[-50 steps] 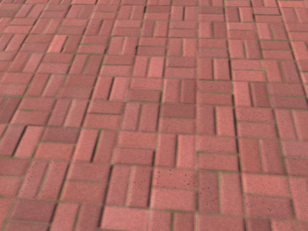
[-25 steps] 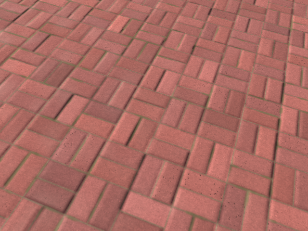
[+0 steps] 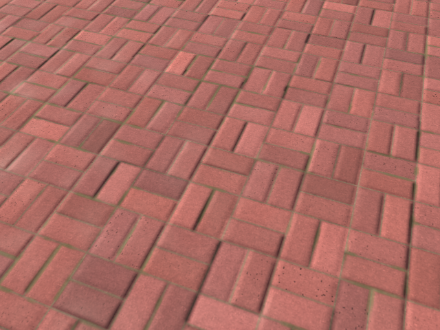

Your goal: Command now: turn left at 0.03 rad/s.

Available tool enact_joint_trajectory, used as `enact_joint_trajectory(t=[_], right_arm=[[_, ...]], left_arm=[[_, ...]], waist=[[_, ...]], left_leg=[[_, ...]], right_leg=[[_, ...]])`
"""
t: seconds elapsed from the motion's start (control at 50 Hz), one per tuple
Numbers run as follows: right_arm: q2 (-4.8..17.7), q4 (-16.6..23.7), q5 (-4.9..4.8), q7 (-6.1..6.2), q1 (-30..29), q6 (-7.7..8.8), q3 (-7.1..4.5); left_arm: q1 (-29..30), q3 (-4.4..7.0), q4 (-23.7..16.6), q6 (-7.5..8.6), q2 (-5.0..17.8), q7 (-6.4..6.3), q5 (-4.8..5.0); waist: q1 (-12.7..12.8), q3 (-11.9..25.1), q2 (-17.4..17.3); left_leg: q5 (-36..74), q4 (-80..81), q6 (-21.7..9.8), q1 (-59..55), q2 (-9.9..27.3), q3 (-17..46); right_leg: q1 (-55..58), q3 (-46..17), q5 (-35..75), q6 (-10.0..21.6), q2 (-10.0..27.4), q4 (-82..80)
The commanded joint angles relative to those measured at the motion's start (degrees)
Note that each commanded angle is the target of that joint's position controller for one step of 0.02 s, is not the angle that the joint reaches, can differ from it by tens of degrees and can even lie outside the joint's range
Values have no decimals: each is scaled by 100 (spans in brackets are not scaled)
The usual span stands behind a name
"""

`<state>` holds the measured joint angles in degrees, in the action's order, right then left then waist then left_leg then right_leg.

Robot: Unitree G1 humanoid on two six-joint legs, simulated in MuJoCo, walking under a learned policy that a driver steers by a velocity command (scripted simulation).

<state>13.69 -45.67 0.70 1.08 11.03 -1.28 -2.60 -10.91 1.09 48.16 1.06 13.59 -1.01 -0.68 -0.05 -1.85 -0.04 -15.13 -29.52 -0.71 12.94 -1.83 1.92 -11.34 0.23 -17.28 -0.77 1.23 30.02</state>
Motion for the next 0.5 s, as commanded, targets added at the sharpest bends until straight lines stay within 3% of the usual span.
enact_joint_trajectory(t=[0.02,0.5], right_arm=[[537,220,-12,39,-146,85,-137],[524,-1101,-60,150,-27,78,-114]], left_arm=[[38,148,-217,67,702,-30,10],[-168,82,743,28,602,-74,40]], waist=[[43,187,-18],[24,43,7]], left_leg=[[916,426,-107,-220,325,376],[1110,572,-25,-400,307,224]], right_leg=[[-195,-300,699,131,272,-582],[-93,-180,872,167,88,-787]])
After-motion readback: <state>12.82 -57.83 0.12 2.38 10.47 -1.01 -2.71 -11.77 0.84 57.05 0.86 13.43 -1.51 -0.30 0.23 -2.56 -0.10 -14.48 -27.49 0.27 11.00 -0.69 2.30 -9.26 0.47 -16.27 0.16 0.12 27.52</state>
